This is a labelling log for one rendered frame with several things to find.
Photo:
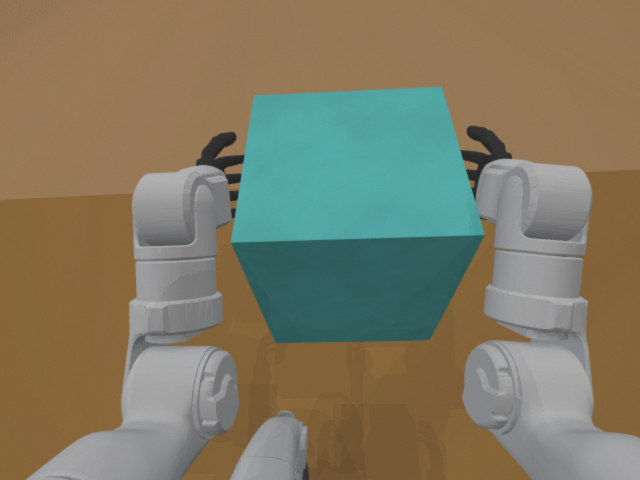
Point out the right robot forearm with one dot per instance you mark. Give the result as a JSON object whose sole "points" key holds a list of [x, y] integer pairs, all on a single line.
{"points": [[541, 213]]}

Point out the robot left hand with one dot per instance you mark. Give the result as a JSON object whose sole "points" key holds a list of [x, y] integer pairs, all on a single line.
{"points": [[210, 152]]}

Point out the robot left upper arm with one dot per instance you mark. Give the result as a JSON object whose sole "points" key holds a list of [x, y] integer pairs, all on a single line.
{"points": [[175, 400]]}

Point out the robot right upper arm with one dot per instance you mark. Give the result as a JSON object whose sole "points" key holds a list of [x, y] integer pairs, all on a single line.
{"points": [[536, 400]]}

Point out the left robot forearm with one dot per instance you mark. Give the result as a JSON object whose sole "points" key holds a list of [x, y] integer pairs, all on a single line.
{"points": [[175, 218]]}

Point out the robot left thigh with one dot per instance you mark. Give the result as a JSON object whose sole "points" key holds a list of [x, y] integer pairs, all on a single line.
{"points": [[275, 452]]}

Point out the robot right hand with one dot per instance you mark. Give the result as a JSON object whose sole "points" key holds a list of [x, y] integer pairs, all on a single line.
{"points": [[492, 143]]}

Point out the carton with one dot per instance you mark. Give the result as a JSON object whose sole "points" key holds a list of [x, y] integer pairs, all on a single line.
{"points": [[355, 219]]}

